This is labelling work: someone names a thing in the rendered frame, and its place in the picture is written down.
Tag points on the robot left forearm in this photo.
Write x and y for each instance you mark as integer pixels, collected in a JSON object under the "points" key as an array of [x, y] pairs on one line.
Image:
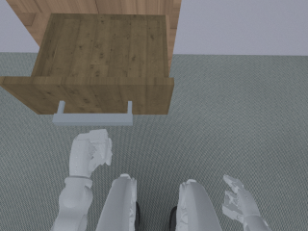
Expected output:
{"points": [[74, 202]]}

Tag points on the left robot hand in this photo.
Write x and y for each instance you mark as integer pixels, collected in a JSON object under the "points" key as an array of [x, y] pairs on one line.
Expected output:
{"points": [[96, 144]]}

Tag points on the cabinet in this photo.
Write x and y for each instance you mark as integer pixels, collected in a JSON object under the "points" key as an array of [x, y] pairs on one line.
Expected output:
{"points": [[35, 14]]}

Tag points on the robot right shin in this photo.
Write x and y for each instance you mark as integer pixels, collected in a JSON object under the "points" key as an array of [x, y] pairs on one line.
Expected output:
{"points": [[182, 216]]}

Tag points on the drawer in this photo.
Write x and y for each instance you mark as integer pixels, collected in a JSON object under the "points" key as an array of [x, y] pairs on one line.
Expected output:
{"points": [[96, 63]]}

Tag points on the handle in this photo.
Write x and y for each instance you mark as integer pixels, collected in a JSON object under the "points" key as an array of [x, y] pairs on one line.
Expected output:
{"points": [[90, 119]]}

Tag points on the robot right forearm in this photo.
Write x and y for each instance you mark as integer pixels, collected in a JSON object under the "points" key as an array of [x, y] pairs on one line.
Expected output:
{"points": [[255, 223]]}

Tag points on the left robot thigh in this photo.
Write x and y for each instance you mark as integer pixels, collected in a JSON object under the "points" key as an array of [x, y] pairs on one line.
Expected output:
{"points": [[115, 215]]}

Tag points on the right robot hand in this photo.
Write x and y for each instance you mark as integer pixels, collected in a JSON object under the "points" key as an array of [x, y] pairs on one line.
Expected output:
{"points": [[241, 205]]}

